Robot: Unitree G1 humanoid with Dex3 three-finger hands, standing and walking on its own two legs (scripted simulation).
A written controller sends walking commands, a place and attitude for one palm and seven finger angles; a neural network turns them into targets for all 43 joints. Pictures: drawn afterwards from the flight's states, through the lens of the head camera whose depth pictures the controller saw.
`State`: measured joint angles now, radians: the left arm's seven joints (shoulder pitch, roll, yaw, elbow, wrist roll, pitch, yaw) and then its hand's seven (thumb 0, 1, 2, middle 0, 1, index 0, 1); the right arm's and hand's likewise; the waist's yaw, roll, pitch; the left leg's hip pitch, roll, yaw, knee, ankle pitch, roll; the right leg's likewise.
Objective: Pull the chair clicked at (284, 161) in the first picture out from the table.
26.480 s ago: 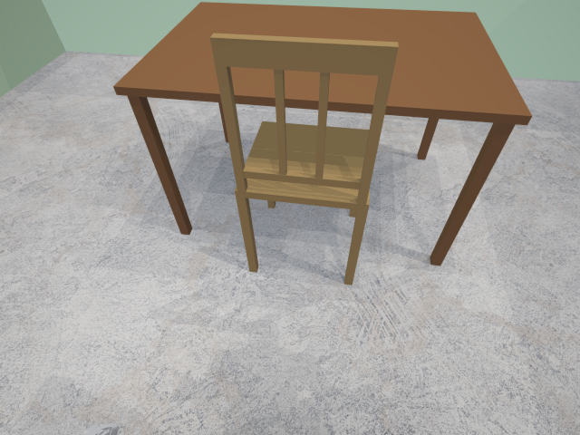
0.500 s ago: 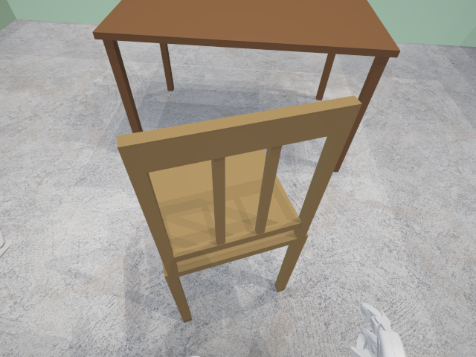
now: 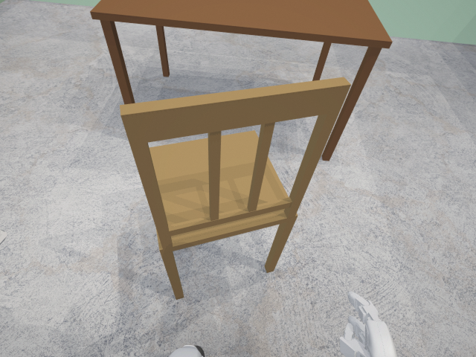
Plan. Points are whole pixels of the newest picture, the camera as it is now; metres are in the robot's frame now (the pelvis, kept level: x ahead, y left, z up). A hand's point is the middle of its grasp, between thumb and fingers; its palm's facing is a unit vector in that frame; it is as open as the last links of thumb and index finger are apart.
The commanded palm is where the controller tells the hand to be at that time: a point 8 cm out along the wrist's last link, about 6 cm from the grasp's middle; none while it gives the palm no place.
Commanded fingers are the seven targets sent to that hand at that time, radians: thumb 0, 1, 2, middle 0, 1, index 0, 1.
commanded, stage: stop stepping back and stand still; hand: left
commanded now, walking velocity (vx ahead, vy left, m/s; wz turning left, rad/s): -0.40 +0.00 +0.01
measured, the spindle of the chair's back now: (214, 181) +0.48 +0.09 -0.05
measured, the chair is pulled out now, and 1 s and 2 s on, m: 0.64 0.64 0.64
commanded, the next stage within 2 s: let the arm hang, fingers relaxed in 0.86 s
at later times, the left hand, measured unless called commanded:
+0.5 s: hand (37, 304) +0.14 +0.22 +0.18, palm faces +0.32 -0.80 -0.51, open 7.4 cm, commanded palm +0.09 +0.27 +0.19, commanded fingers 0.00 0.90 0.90 -0.20 -0.30 -0.20 -0.30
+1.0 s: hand (20, 315) +0.14 +0.25 +0.15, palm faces +0.34 -0.79 -0.52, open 7.4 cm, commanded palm none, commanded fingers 0.00 0.90 0.90 -0.20 -0.30 -0.20 -0.30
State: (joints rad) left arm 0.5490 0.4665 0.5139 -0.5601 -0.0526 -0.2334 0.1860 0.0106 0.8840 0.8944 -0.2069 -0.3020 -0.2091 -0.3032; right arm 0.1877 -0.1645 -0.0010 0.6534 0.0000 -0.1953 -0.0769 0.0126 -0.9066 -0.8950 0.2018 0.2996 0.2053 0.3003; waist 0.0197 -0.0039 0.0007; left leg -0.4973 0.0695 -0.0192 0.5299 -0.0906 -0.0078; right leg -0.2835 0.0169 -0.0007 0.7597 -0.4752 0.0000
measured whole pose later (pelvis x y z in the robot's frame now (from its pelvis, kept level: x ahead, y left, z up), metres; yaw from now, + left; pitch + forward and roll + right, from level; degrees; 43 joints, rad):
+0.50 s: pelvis -0.06 -0.03 +0.01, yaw -1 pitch -1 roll -2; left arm 0.65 0.45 0.42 -0.56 -0.05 -0.20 0.15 0.01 0.88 0.89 -0.21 -0.30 -0.21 -0.30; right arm 0.24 -0.22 -0.01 0.63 0.03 -0.13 -0.06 0.01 -0.91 -0.90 0.20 0.30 0.20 0.30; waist -0.05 0.02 0.02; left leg -0.30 0.01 -0.02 0.58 -0.29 0.01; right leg -0.18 0.01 -0.09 0.46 -0.24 -0.01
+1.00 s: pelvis -0.07 -0.02 +0.01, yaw -1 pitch +0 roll -2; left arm 0.50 0.43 0.35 -0.34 0.02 -0.20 0.12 0.01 0.89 0.89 -0.20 -0.30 -0.21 -0.30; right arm 0.22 -0.19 0.00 0.69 0.01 -0.17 -0.04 0.01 -0.91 -0.89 0.20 0.30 0.21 0.30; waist 0.00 0.02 -0.01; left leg -0.29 -0.02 -0.04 0.49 -0.20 0.03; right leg -0.22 -0.01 -0.07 0.41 -0.19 0.01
